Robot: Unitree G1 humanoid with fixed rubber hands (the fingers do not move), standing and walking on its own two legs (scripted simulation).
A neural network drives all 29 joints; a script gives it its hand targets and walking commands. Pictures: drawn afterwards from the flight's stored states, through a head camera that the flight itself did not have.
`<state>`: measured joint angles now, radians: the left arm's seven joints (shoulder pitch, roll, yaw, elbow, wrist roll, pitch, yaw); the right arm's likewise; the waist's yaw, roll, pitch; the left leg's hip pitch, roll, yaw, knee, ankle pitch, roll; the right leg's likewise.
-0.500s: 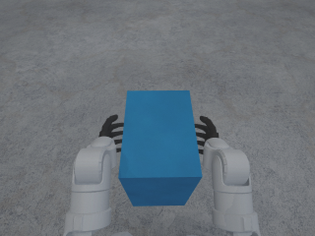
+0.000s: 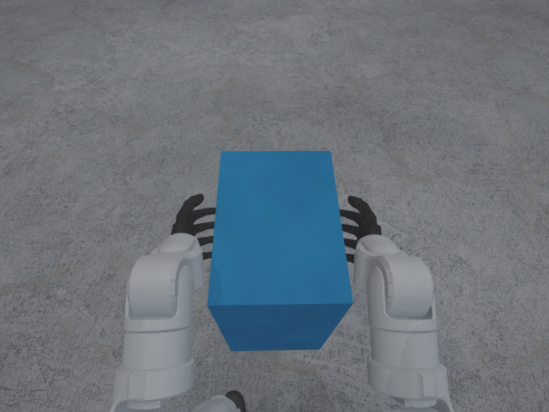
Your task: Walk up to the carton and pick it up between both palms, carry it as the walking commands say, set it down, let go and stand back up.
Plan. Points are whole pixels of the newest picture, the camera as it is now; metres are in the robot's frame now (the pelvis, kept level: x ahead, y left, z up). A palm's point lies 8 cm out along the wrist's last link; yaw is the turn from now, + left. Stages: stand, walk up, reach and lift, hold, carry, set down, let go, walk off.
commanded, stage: carry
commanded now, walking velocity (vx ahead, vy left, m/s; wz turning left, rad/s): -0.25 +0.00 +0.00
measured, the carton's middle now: (275, 261) +0.33 +0.01 +0.01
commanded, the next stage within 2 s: none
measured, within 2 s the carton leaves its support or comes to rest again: neither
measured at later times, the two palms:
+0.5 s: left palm out of the picture +0.08 +0.18 +0.08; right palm out of the picture +0.10 -0.06 +0.10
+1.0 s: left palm out of the picture -0.05 +0.15 +0.09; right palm out of the picture -0.06 -0.09 +0.09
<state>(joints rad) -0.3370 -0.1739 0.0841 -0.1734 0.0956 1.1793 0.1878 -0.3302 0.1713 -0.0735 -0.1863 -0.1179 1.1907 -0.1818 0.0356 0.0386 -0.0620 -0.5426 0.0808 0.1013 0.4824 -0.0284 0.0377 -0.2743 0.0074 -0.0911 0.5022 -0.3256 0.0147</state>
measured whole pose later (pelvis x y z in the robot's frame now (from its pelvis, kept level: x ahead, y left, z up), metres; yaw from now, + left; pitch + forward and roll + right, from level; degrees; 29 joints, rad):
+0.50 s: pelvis -0.20 +0.03 +0.01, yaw +2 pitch +4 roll -3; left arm -0.29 -0.16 0.06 -0.20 0.09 1.21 0.19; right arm -0.29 0.16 -0.05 -0.19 -0.09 1.20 -0.19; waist 0.04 -0.01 -0.03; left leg -0.39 0.05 0.08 0.51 -0.18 0.05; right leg -0.61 0.01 -0.03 1.19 -0.44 0.05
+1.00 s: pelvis -0.34 +0.03 +0.00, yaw +1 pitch +2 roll -1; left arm -0.31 -0.16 0.06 -0.11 0.12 1.22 0.17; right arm -0.29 0.16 -0.07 -0.13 -0.09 1.22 -0.19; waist -0.01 0.00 -0.11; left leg -0.44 0.04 0.12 0.51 -0.12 0.04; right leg -0.35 -0.05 -0.07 0.55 -0.25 0.02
